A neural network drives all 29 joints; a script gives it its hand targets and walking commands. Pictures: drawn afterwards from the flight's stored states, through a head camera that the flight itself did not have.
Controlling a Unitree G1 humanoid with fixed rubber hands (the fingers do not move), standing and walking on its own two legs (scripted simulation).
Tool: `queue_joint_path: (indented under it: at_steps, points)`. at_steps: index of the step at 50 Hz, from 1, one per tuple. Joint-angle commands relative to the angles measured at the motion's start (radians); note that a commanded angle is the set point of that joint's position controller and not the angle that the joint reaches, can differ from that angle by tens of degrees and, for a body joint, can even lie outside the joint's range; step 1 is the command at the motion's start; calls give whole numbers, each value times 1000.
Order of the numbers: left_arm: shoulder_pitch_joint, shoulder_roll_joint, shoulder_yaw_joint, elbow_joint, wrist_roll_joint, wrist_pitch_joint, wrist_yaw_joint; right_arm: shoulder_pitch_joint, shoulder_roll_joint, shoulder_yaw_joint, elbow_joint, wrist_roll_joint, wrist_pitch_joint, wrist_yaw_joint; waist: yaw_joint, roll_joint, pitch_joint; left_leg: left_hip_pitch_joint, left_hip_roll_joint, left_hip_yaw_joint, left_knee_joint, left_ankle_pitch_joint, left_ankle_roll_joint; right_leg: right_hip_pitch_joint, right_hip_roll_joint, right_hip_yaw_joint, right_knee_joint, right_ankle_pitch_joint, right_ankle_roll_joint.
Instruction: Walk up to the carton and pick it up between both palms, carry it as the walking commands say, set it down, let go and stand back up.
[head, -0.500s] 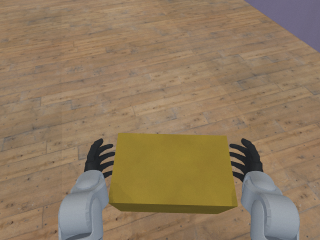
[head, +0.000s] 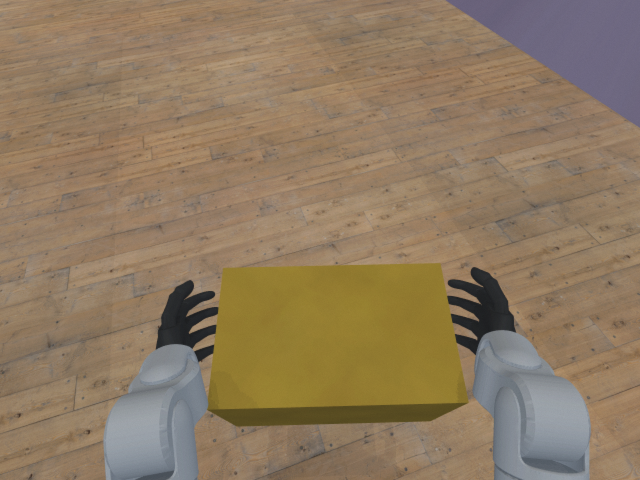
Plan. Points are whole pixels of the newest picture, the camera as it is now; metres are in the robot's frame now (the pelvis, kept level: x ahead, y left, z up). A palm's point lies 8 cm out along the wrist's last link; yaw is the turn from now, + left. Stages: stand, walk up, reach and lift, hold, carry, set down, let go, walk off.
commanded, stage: carry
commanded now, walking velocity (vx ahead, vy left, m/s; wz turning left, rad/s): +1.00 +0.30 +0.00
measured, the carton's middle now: (333, 349) +0.28 +0.00 +0.02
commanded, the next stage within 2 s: none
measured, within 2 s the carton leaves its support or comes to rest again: neither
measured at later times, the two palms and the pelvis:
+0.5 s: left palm (197, 138) +0.66 +0.22 +0.08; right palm (387, 143) +0.62 -0.11 +0.07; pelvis +0.40 +0.08 -0.01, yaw -3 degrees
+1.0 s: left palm (180, 58) +1.09 +0.36 +0.03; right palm (308, 53) +1.06 +0.03 +0.04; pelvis +0.82 +0.21 -0.03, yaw -4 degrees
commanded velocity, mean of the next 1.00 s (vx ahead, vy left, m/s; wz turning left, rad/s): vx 1.00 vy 0.30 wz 0.00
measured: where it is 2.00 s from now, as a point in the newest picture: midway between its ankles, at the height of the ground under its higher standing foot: (242, 174)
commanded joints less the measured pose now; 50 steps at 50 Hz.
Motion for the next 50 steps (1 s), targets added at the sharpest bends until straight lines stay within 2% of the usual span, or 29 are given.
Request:
queue_joint_path:
  at_steps: [1, 3, 5, 8, 9, 10, 11, 12, 14, 19, 21, 23, 24, 25, 26, 27, 28, 29, 34, 36, 38, 40, 42, 43, 44, 45, 46, 48, 50]
  points:
    - [-505, -896, -736, -174, -424, -19, -265, -434, 963, 731, -95, 368, -46, 222, 16, -144, -119, -233, 35, 35, -225, 178, -23, 377, -231, 144, -91, 757, -83]
    - [-435, -875, -723, -132, -417, 0, -274, -374, 926, 704, -68, 338, -41, 214, 2, -154, -109, 56, -5, 90, -426, 294, 1, 172, -182, 9, -95, 897, -23]
    - [-399, -865, -691, -122, -419, -1, -283, -422, 911, 727, -133, 345, -43, 199, -1, -311, -143, 202, -80, 197, -484, 293, 12, 195, -164, -43, -1, 1254, 1]
    - [-425, -854, -696, -152, -425, -4, -290, -422, 917, 729, -112, 354, -38, 200, -32, -297, -281, 543, -102, 192, -520, 291, 86, 104, -164, -80, 323, 1400, 14]
    - [-440, -840, -694, -150, -409, -1, -287, -400, 904, 717, -89, 357, -34, 207, -68, -187, -360, 779, -52, 144, -530, 235, 122, -64, -122, -74, 574, 1229, 31]
    - [-475, -819, -708, -191, -405, -8, -291, -422, 901, 719, -95, 354, -45, 217, -95, 49, -375, 940, 142, -199, -616, 45, 242, -371, -1, -58, 921, 707, 60]
    - [-470, -835, -678, -160, -387, -5, -297, -451, 924, 739, -65, 370, -45, 226, -66, 288, -358, 990, 361, -637, -749, 208, 389, -613, 159, -6, 1206, -46, 96]
    - [-485, -838, -699, -145, -396, -6, -293, -373, 924, 708, -42, 354, -43, 224, -47, 260, -364, 911, 349, -551, -715, 243, 337, -601, 49, 113, 1263, -66, 39]
    - [-557, -936, -726, -139, -401, -30, -293, -504, 1002, 722, -84, 395, -63, 246, -20, 11, -396, 712, 291, -409, -781, 18, 239, -527, -64, 161, 1107, 59, -5]
    - [-520, -1003, -704, -107, -412, -70, -305, -479, 1044, 748, -77, 394, -98, 247, -4, 120, -175, 436, 331, -251, -903, 51, 232, -404, -105, 102, 472, -120, -3]
    - [-435, -999, -703, -79, -416, -75, -302, -446, 997, 749, -115, 382, -101, 245, -6, 159, -250, 430, 260, -96, -834, 153, 193, -224, -51, 37, 257, 25, -7]
    - [-520, -976, -713, -144, -420, -85, -297, -432, 995, 754, -107, 382, -94, 246, 19, 63, -335, 319, 192, 15, -624, 275, 159, 102, -16, -13, 118, 181, -13]
    - [-422, -969, -697, -87, -391, -70, -282, -446, 941, 751, -120, 381, -77, 248, 50, -45, -359, 167, 119, 92, -409, 382, 93, 320, -38, 47, 34, 159, -40]
    - [-388, -924, -684, -58, -368, -64, -273, -458, 874, 740, -143, 359, -69, 246, 69, -273, -327, -48, 15, 102, -181, 304, 53, 430, -232, 385, -94, -92, -121]
    - [-373, -910, -677, -21, -342, -45, -255, -441, 855, 740, -118, 350, -37, 251, 46, -325, -283, -215, -55, 17, 40, 36, 27, 446, -398, 796, -212, -82, -243]
    - [-374, -887, -649, 21, -313, -30, -243, -485, 834, 754, -123, 367, -19, 254, 39, -215, -271, -247, -4, -103, 209, 0, 36, 407, -420, 823, -152, 46, -285]
    - [-385, -882, -657, -46, -326, -28, -241, -486, 865, 750, -119, 396, -15, 258, 31, -46, -243, -297, 48, -150, 257, 31, 38, 408, -418, 697, -89, 244, -244]
    - [-454, -908, -699, -94, -368, -24, -243, -391, 898, 706, -31, 366, -10, 250, 29, 14, -292, -348, 65, -160, 197, 100, 30, 506, -398, 587, -53, 368, -214]
    - [-517, -894, -714, -80, -400, 5, -258, -406, 899, 672, -23, 329, -18, 223, 17, -62, -46, -353, 107, -100, -102, 133, 3, 361, -316, 267, -91, 608, -111]
    - [-469, -831, -672, -50, -394, 20, -269, -366, 867, 665, -2, 303, -3, 201, 14, -171, 60, -205, 80, 33, -313, 190, -16, 183, -245, 99, -158, 633, -67]
    - [-482, -856, -689, -96, -418, 16, -275, -379, 874, 673, -55, 310, -14, 202, -23, -244, -59, 168, 25, 131, -445, 316, 3, 79, -201, -57, -103, 895, -14]
    - [-470, -885, -704, -134, -453, 10, -283, -381, 923, 696, -91, 327, -14, 190, -19, -306, -110, 297, -53, 219, -487, 351, 9, 123, -173, -101, 17, 1241, 0]
    - [-490, -900, -703, -180, -446, 2, -278, -469, 922, 721, -173, 362, -24, 196, -41, -270, -225, 532, -61, 237, -570, 405, 61, 70, -155, -127, 255, 1303, 20]
    - [-463, -883, -694, -186, -429, 4, -279, -410, 928, 727, -142, 377, -22, 200, -85, -227, -360, 793, -61, 193, -568, 343, 96, -8, -118, -127, 520, 1291, 38]
    - [-499, -869, -696, -202, -400, 6, -281, -450, 936, 762, -140, 392, -12, 216, -91, -44, -393, 965, 40, 46, -568, 304, 140, -263, -47, -86, 820, 592, 43]
    - [-457, -876, -689, -166, -387, 16, -282, -453, 888, 725, -119, 371, -12, 225, -62, 292, -363, 975, 303, -389, -732, 116, 231, -526, 115, -75, 1100, -73, 57]
    - [-384, -877, -671, -101, -381, 23, -279, -380, 908, 730, -85, 381, -13, 228, -36, 297, -403, 926, 346, -515, -753, 128, 275, -593, 69, 45, 1203, -82, 18]
    - [-503, -933, -689, -106, -384, -5, -275, -478, 991, 741, -86, 413, -28, 248, -26, 97, -446, 871, 330, -414, -731, 25, 244, -616, -71, 162, 1114, 31, -7]
    - [-628, -979, -746, -218, -431, -36, -294, -491, 1058, 723, -103, 431, -66, 256, -27, 180, -385, 685, 301, -386, -845, 15, 232, -523, -88, 118, 881, 52, -9]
